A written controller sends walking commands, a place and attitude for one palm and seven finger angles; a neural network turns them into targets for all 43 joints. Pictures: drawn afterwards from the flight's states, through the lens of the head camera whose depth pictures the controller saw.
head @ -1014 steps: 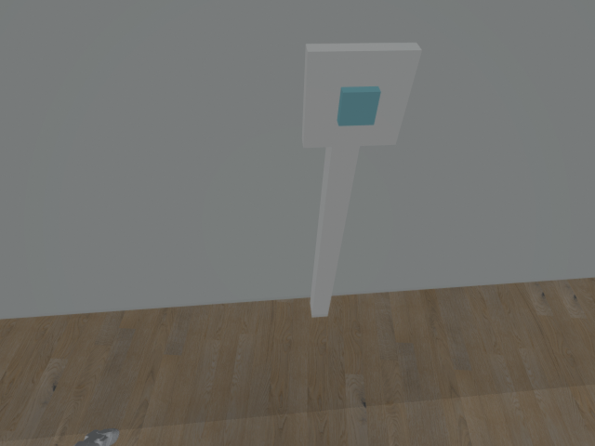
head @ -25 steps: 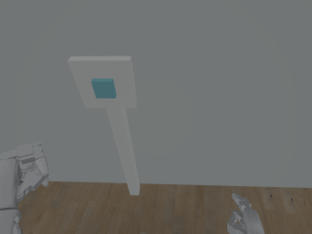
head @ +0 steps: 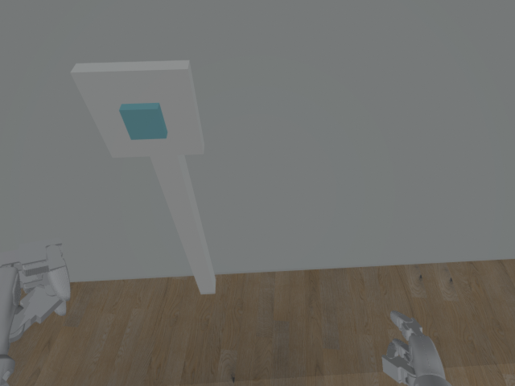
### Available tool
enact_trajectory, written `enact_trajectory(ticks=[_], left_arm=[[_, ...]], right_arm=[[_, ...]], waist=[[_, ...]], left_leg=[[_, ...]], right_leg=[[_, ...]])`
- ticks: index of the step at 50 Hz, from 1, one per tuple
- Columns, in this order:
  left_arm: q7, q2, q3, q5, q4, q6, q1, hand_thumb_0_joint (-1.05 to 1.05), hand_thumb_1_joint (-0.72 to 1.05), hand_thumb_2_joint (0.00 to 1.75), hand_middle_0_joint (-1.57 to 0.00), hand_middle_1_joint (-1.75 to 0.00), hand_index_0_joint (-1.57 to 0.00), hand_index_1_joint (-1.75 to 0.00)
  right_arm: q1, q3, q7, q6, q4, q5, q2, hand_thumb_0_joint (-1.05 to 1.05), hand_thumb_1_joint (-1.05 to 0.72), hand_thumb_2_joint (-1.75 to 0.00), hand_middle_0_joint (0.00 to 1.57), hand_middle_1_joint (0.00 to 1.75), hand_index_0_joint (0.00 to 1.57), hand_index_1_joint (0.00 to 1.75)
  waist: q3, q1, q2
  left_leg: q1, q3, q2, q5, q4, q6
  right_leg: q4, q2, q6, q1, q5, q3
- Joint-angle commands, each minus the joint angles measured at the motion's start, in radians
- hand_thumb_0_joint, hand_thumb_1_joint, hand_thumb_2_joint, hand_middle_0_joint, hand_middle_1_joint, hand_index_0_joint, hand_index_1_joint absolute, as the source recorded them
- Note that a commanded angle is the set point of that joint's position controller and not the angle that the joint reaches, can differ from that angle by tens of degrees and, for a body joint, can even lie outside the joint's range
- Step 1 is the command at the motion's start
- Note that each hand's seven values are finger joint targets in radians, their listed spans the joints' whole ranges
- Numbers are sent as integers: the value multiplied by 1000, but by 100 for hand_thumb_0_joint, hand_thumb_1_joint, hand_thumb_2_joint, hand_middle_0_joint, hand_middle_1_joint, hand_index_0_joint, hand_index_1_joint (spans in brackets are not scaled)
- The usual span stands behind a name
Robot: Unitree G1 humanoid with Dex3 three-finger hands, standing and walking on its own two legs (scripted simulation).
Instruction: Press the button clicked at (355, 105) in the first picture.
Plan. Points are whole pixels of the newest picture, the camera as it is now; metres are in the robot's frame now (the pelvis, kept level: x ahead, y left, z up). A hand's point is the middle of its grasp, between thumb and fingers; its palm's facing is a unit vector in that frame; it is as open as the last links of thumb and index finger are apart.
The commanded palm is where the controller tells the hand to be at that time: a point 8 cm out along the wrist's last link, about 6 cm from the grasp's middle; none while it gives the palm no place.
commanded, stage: step back with the hand held close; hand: left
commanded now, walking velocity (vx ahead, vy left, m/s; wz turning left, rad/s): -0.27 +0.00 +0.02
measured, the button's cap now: (145, 120) +0.52 +0.24 +0.12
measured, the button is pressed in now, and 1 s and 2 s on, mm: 0 0 0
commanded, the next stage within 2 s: stop stepping back and stand still in 0.60 s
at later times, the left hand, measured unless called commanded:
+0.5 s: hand out of the picture +0.06 +0.25 +0.17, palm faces +0.46 -0.78 -0.44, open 3.1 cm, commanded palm +0.00 +0.30 +0.17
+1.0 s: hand out of the picture -0.12 +0.30 +0.19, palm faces +0.58 -0.73 -0.36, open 3.0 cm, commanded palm -0.15 +0.32 +0.17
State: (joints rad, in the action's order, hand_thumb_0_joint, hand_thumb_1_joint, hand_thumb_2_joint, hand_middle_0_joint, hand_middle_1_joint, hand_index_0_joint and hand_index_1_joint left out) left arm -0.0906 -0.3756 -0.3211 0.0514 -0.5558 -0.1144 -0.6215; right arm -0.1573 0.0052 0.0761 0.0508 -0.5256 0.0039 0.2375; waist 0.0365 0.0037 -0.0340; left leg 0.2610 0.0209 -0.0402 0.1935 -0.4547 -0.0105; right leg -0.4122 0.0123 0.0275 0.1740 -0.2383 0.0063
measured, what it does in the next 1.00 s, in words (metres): walks backwards: right foot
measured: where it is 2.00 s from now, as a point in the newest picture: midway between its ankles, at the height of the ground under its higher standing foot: outside the picture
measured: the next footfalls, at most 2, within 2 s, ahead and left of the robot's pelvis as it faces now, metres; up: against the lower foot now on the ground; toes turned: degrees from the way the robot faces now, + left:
right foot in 0.84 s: -0.24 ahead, -0.08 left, +0.00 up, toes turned +5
left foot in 1.04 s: -0.26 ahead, +0.16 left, +0.00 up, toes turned +8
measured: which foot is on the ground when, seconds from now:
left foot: down 0.00-0.82, up 0.84-1.00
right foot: down 0.00-0.60, up 0.62-0.82, down 0.84-1.00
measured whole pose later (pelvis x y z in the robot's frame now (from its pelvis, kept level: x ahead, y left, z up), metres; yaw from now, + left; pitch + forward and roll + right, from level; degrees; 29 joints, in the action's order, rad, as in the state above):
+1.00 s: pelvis -0.25 +0.03 -0.02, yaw +6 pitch +1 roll -1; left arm -0.13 -0.39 -0.42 0.04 -0.64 -0.24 -0.60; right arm -0.29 -0.02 0.07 -0.08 -0.69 0.00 0.18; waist -0.13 0.06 0.06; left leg 0.47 0.01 -0.02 0.34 -0.96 0.00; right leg -0.60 -0.02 -0.03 0.24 -0.39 -0.03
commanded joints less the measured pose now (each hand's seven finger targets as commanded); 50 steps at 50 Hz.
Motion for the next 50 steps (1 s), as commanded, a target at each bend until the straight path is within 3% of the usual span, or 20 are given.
enact_trajectory(ticks=[1,15,19,23,26,29,30,31,34,37,39,40,41,42,43,44,45,46,47,50], left_arm=[[-46,-222,-212,16,-279,-89,-29,0,90,90,-130,-150,-130,-150],[-66,-141,-165,-29,-215,-175,31,0,90,90,-130,-150,-130,-150],[-77,-162,-172,-30,-279,-195,59,0,90,90,-130,-150,-130,-150],[-98,-187,-179,-21,-282,-206,67,0,90,90,-130,-150,-130,-150],[-111,-160,-152,-20,-219,-189,104,0,90,90,-130,-150,-130,-150],[-110,-157,-146,-20,-218,-196,163,0,90,90,-130,-150,-130,-150],[-107,-155,-166,-17,-237,-197,165,0,90,90,-130,-150,-130,-150],[-105,-182,-185,-22,-268,-197,206,0,90,90,-130,-150,-130,-150],[-90,-221,-229,-12,-295,-220,192,0,90,90,-130,-150,-130,-150],[-87,-168,-204,6,-296,-200,6,0,90,90,-130,-150,-130,-150],[-77,-219,-235,25,-338,-188,-10,0,90,90,-130,-150,-130,-150],[-73,-261,-259,21,-360,-187,6,0,90,90,-130,-150,-130,-150],[-72,-301,-291,15,-375,-186,24,0,90,90,-130,-150,-130,-150],[-67,-303,-268,16,-402,-181,77,0,90,90,-130,-150,-130,-150],[-62,-330,-295,29,-421,-179,148,0,90,90,-130,-150,-130,-150],[-48,-252,-248,33,-270,-144,142,0,90,90,-130,-150,-130,-150],[-45,-182,-183,17,-232,-139,169,0,90,90,-130,-150,-130,-150],[-42,-196,-176,10,-278,-145,242,0,90,90,-130,-150,-130,-150],[-53,-165,-169,0,-137,-138,171,0,90,90,-130,-150,-130,-150],[-86,-108,-89,-35,-67,-141,226,0,90,90,-130,-150,-130,-150]], right_arm=[[94,46,10,-43,183,5,97,0,-90,-90,20,30,20,30],[54,48,12,-136,168,1,121,0,-90,-90,20,30,20,30],[41,43,14,-168,152,-9,104,0,-90,-90,20,30,20,30],[6,44,12,-174,94,-18,87,0,-90,-90,20,30,20,30],[3,47,16,-162,69,-20,96,0,-90,-90,20,30,20,30],[8,39,29,-162,80,-16,115,0,-90,-90,20,30,20,30],[38,43,32,-178,93,-21,126,0,-90,-90,20,30,20,30],[63,50,32,-190,101,-28,105,0,-90,-90,20,30,20,30],[67,86,-12,-215,57,-29,97,0,-90,-90,20,30,20,30],[73,75,-51,-223,80,0,71,0,-90,-90,20,30,20,30],[69,52,-51,-216,85,2,49,0,-90,-90,20,30,20,30],[49,47,-42,-212,77,8,37,0,-90,-90,20,30,20,30],[33,58,-36,-199,66,8,38,0,-90,-90,20,30,20,30],[53,53,-38,-175,53,-3,73,0,-90,-90,20,30,20,30],[40,44,-37,-168,22,-15,78,0,-90,-90,20,30,20,30],[56,33,-30,-168,29,-1,48,0,-90,-90,20,30,20,30],[54,48,-13,-182,44,3,77,0,-90,-90,20,30,20,30],[66,51,-6,-193,59,6,85,0,-90,-90,20,30,20,30],[62,36,13,-194,35,-5,71,0,-90,-90,20,30,20,30],[26,15,26,-238,3,-9,69,0,-90,-90,20,30,20,30]], waist=[[-255,15,-24],[-59,0,-73],[-83,-5,-51],[-126,-20,113],[-76,-33,129],[-16,-42,-37],[-44,-34,-240],[-91,-16,-324],[-184,10,-183],[-221,20,-282],[-214,20,-307],[-176,14,-140],[-89,2,192],[-23,-7,274],[-59,-37,179],[-86,-20,249],[30,-31,231],[64,-39,212],[91,-36,143],[-7,-18,36]], left_leg=[[-120,-4,-25,-435,-6,36],[376,-111,-82,446,141,87],[257,-105,-44,391,64,66],[-54,-19,47,198,-263,9],[-126,-38,27,231,-291,9],[110,-246,-104,472,-24,61],[372,-421,-234,680,256,122],[529,-537,-330,681,394,176],[365,-258,-242,402,267,122],[233,-64,-152,438,260,27],[199,4,-97,430,205,-56],[122,118,6,330,-80,-92],[19,81,76,269,-520,-71],[196,-38,97,180,-837,-47],[285,-78,84,135,-1002,-46],[333,-114,29,102,-1003,-47],[367,-120,1,71,-889,-30],[260,-162,-61,92,-753,-11],[234,-100,-48,136,-545,7],[-19,16,9,213,21,57]], right_leg=[[-29,15,1,-33,448,-29],[-87,-23,-3,-40,-179,20],[-33,-5,-33,96,-221,55],[145,146,-99,416,-290,190],[159,149,-92,582,-435,165],[-130,17,-35,495,-435,46],[-483,-102,-3,242,-320,-17],[-831,-141,5,79,-291,2],[-949,-141,-6,113,-304,-7],[-624,-138,-43,66,-360,-156],[-242,-140,-86,-14,-448,-176],[43,-35,-129,107,-464,-55],[267,188,-183,483,-514,279],[321,332,-228,552,-525,477],[259,335,-239,515,-334,364],[256,318,-230,467,-523,394],[250,255,-193,419,-463,396],[224,262,-181,489,-455,374],[196,230,-167,409,-359,266],[23,162,-142,220,-238,170]])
